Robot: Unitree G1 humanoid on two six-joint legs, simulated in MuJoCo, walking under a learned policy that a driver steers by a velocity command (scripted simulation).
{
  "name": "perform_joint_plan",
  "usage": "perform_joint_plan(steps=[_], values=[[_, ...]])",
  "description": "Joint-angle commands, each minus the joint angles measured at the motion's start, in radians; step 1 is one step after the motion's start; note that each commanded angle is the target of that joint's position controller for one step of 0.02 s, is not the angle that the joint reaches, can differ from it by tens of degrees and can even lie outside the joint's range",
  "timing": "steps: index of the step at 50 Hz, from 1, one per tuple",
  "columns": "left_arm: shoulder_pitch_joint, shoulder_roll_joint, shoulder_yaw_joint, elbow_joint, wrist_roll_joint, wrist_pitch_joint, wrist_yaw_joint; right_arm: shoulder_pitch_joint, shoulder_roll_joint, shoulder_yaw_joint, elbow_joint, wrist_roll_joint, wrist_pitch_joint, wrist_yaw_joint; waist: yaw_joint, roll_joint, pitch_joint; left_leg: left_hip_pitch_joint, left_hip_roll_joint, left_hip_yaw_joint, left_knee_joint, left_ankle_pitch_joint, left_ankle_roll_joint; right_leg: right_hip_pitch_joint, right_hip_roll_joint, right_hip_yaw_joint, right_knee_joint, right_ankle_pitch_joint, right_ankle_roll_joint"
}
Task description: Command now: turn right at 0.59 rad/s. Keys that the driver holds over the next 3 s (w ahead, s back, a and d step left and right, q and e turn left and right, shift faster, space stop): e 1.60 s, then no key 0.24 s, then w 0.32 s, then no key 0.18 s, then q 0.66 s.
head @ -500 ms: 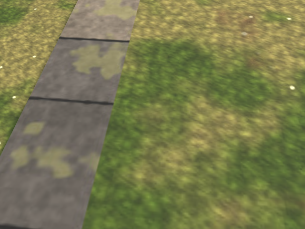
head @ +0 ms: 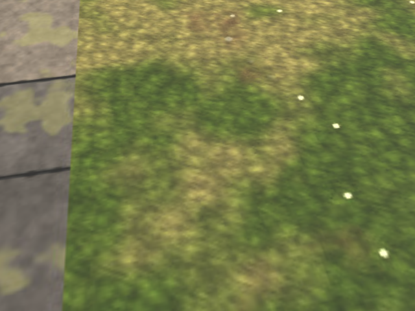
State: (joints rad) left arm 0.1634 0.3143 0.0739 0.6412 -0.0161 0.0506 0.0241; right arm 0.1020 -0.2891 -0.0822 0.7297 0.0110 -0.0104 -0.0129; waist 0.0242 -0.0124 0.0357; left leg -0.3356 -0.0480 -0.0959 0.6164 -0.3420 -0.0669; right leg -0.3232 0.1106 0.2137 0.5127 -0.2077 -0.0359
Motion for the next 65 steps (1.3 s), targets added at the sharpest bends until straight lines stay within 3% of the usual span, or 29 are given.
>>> perform_joint_plan(steps=[1, 2, 3, 4, 5, 8, 11, 15, 20, 22, 23, 24, 25, 26, 27, 28, 29, 36, 44, 47, 48, 49, 50, 51, 52, 54, 56, 59, 65], values=[[-0.056, 0.157, 0.045, -0.081, -0.017, -0.002, 0.007, 0.069, -0.107, -0.035, -0.046, -0.001, -0.027, 0.009, -0.056, -0.130, -0.134, 0.124, 0.018, 0.015, -0.257, 0.179, 0.036, 0.110, -0.202, 0.298, -0.053, 0.220, -0.120], [-0.022, 0.118, 0.035, -0.083, -0.011, -0.002, 0.008, 0.094, -0.161, -0.048, -0.047, -0.015, -0.023, 0.004, -0.042, -0.029, -0.162, 0.250, 0.165, -0.095, -0.287, 0.251, 0.090, 0.006, -0.142, 0.228, 0.059, 0.014, -0.065], [0.022, 0.087, 0.029, -0.100, -0.012, -0.009, 0.006, 0.058, -0.247, -0.062, -0.053, -0.036, -0.011, -0.001, 0.020, 0.259, -0.120, 0.293, 0.358, -0.328, -0.310, 0.450, 0.237, -0.205, 0.036, 0.015, 0.240, -0.341, 0.004], [0.029, 0.173, 0.056, -0.085, 0.005, -0.019, 0.007, 0.043, -0.196, -0.052, -0.074, -0.055, -0.015, 0.000, -0.010, 0.244, -0.109, 0.228, 0.463, -0.414, -0.324, 0.497, 0.350, -0.249, 0.000, -0.022, 0.490, -0.445, 0.056], [0.049, 0.217, 0.075, -0.064, 0.001, -0.018, 0.004, -0.005, -0.148, -0.035, -0.090, -0.048, -0.016, -0.005, 0.011, 0.169, -0.093, 0.195, 0.428, -0.324, -0.313, 0.472, 0.337, -0.246, -0.036, -0.028, 0.609, -0.379, 0.075], [0.069, 0.149, 0.066, -0.033, -0.003, 0.008, 0.005, -0.050, -0.099, -0.015, -0.100, -0.014, -0.008, -0.021, 0.007, 0.142, -0.047, 0.197, 0.297, -0.123, -0.294, 0.413, 0.262, -0.290, -0.057, -0.068, 0.723, -0.234, 0.126], [-0.006, 0.106, 0.049, -0.076, -0.016, 0.005, -0.002, 0.014, -0.119, -0.020, -0.088, -0.027, 0.007, -0.032, -0.045, 0.171, -0.050, 0.274, 0.286, -0.049, -0.302, 0.454, 0.283, -0.321, -0.088, -0.138, 0.609, -0.189, 0.151], [-0.038, 0.080, 0.030, -0.108, -0.003, 0.002, -0.016, 0.031, -0.171, -0.037, -0.083, -0.022, 0.020, -0.026, -0.071, 0.184, -0.090, 0.313, 0.330, -0.003, -0.291, 0.506, 0.298, -0.227, -0.143, -0.187, 0.414, -0.209, 0.151], [0.000, 0.096, 0.036, -0.115, -0.006, 0.012, -0.035, 0.015, -0.204, -0.049, -0.075, 0.005, 0.021, -0.005, -0.050, 0.199, -0.095, 0.263, 0.358, 0.054, -0.247, 0.519, 0.272, -0.056, -0.134, -0.260, 0.175, -0.157, 0.098], [0.067, 0.098, 0.045, -0.096, -0.005, 0.015, -0.039, 0.001, -0.191, -0.045, -0.067, 0.026, 0.017, -0.003, -0.002, 0.172, -0.102, 0.208, 0.336, 0.105, -0.151, 0.453, 0.207, 0.085, -0.105, -0.287, -0.034, 0.001, 0.041], [0.110, 0.134, 0.061, -0.085, -0.002, 0.014, -0.030, 0.063, -0.150, -0.035, -0.041, 0.020, 0.012, 0.002, 0.005, 0.080, -0.118, 0.110, 0.291, 0.169, -0.031, 0.330, 0.134, 0.226, -0.112, -0.227, -0.124, 0.147, 0.002], [0.149, 0.263, 0.091, -0.101, -0.001, 0.007, -0.013, 0.072, -0.080, -0.011, -0.071, -0.036, 0.010, 0.007, -0.015, -0.239, -0.138, -0.172, 0.169, 0.261, 0.286, -0.135, 0.026, 0.418, -0.369, 0.128, -0.136, 0.551, -0.101], [0.125, 0.278, 0.082, -0.126, 0.034, -0.018, -0.021, -0.028, -0.090, -0.010, -0.119, -0.038, 0.008, -0.005, 0.026, -0.282, -0.157, -0.322, 0.055, 0.126, 0.500, -0.362, -0.008, 0.336, -0.515, 0.330, -0.144, 0.623, -0.312], [0.120, 0.226, 0.068, -0.120, 0.041, -0.041, -0.030, -0.062, -0.136, -0.023, -0.119, -0.019, 0.011, -0.011, 0.049, -0.167, -0.158, -0.326, 0.078, 0.050, 0.594, -0.323, 0.000, 0.313, -0.473, 0.262, -0.164, 0.539, -0.317], [0.079, 0.198, 0.058, -0.107, 0.031, -0.052, -0.027, -0.058, -0.144, -0.028, -0.113, -0.008, 0.014, -0.014, 0.017, -0.140, -0.121, -0.329, 0.094, 0.033, 0.595, -0.234, 0.014, 0.281, -0.413, 0.182, -0.163, 0.458, -0.260], [0.037, 0.175, 0.052, -0.108, 0.014, -0.052, -0.020, -0.038, -0.146, -0.032, -0.094, -0.013, 0.016, -0.021, -0.002, -0.095, -0.107, -0.328, 0.104, 0.026, 0.559, -0.160, 0.014, 0.269, -0.362, 0.138, -0.162, 0.377, -0.210], [0.003, 0.161, 0.044, -0.111, 0.001, -0.048, -0.014, -0.028, -0.154, -0.036, -0.090, -0.020, 0.018, -0.025, -0.018, -0.108, -0.096, -0.310, 0.102, 0.025, 0.538, -0.105, 0.006, 0.244, -0.339, 0.118, -0.162, 0.381, -0.191], [0.010, 0.171, 0.041, -0.109, 0.009, -0.035, 0.008, -0.029, -0.109, -0.021, -0.089, -0.013, 0.016, -0.016, -0.012, -0.122, -0.115, -0.225, 0.046, 0.019, 0.312, -0.004, -0.028, 0.224, -0.289, 0.151, -0.162, 0.276, -0.194], [-0.024, 0.185, 0.048, -0.114, 0.004, -0.017, -0.006, -0.024, -0.114, -0.022, -0.102, -0.001, -0.011, 0.007, -0.002, -0.148, -0.111, -0.066, 0.003, 0.000, 0.056, -0.043, 0.000, 0.162, -0.264, 0.310, -0.115, 0.237, -0.188], [-0.065, 0.173, 0.044, -0.120, -0.014, -0.008, -0.002, 0.050, -0.111, -0.028, -0.084, -0.003, -0.023, 0.016, -0.053, -0.139, -0.128, 0.089, 0.004, 0.022, -0.205, 0.128, 0.032, 0.130, -0.212, 0.320, -0.054, 0.243, -0.134], [-0.042, 0.145, 0.037, -0.118, -0.014, -0.007, 0.001, 0.076, -0.147, -0.038, -0.079, -0.013, -0.023, 0.012, -0.050, -0.085, -0.145, 0.202, 0.093, -0.032, -0.263, 0.234, 0.065, 0.056, -0.167, 0.278, 0.007, 0.106, -0.082], [0.019, 0.088, 0.023, -0.114, -0.002, -0.009, 0.000, 0.052, -0.216, -0.048, -0.096, -0.030, -0.015, 0.004, 0.002, 0.159, -0.150, 0.293, 0.303, -0.241, -0.302, 0.380, 0.162, -0.089, -0.039, 0.105, 0.220, -0.225, -0.014], [0.012, 0.158, 0.046, -0.129, -0.003, -0.020, 0.002, 0.053, -0.231, -0.051, -0.095, -0.057, -0.015, 0.007, -0.005, 0.291, -0.093, 0.217, 0.442, -0.426, -0.327, 0.477, 0.332, -0.231, 0.036, -0.026, 0.433, -0.469, 0.042], [0.043, 0.219, 0.068, -0.106, 0.007, -0.023, 0.003, 0.016, -0.180, -0.036, -0.114, -0.046, -0.018, 0.003, 0.003, 0.195, -0.079, 0.191, 0.450, -0.377, -0.321, 0.454, 0.355, -0.241, -0.034, -0.020, 0.598, -0.417, 0.076], [0.051, 0.221, 0.075, -0.082, -0.001, -0.019, 0.001, -0.023, -0.137, -0.024, -0.120, -0.036, -0.017, -0.004, 0.014, 0.151, -0.061, 0.178, 0.380, -0.272, -0.307, 0.405, 0.309, -0.245, -0.048, -0.033, 0.653, -0.349, 0.093], [0.064, 0.168, 0.066, -0.061, -0.004, -0.001, 0.004, -0.045, -0.118, -0.016, -0.128, -0.015, -0.010, -0.016, 0.003, 0.136, -0.037, 0.205, 0.309, -0.153, -0.293, 0.385, 0.267, -0.291, -0.060, -0.058, 0.723, -0.254, 0.128], [0.027, 0.128, 0.053, -0.078, -0.014, 0.001, -0.002, -0.011, -0.123, -0.015, -0.122, -0.022, 0.000, -0.025, -0.023, 0.152, -0.038, 0.229, 0.277, -0.068, -0.299, 0.440, 0.275, -0.294, -0.074, -0.115, 0.680, -0.213, 0.147], [-0.039, 0.099, 0.036, -0.113, -0.010, -0.003, -0.007, 0.047, -0.150, -0.026, -0.108, -0.027, 0.013, -0.031, -0.070, 0.175, -0.070, 0.331, 0.310, -0.040, -0.294, 0.489, 0.299, -0.300, -0.117, -0.152, 0.538, -0.212, 0.162], [-0.017, 0.096, 0.026, -0.127, -0.005, 0.001, -0.030, 0.022, -0.205, -0.047, -0.102, -0.005, 0.026, -0.009, -0.063, 0.198, -0.099, 0.272, 0.347, 0.049, -0.269, 0.534, 0.287, -0.087, -0.139, -0.246, 0.247, -0.185, 0.123]])
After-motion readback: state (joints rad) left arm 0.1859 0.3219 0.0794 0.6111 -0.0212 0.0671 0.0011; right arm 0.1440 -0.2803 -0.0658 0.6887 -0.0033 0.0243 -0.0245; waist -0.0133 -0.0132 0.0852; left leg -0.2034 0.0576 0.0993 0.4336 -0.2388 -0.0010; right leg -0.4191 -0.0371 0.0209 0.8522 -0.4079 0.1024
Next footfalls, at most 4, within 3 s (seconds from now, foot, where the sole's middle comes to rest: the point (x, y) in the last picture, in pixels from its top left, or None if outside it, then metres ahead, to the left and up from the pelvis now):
0.04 left None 0.05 0.13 -0.77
0.46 right None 0.00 -0.14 -0.77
0.96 left None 0.10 0.05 -0.77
1.38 right None -0.09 -0.14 -0.77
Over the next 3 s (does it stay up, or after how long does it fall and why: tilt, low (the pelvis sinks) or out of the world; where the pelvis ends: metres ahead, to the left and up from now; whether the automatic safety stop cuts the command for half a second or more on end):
stays up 0.05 -0.24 0.00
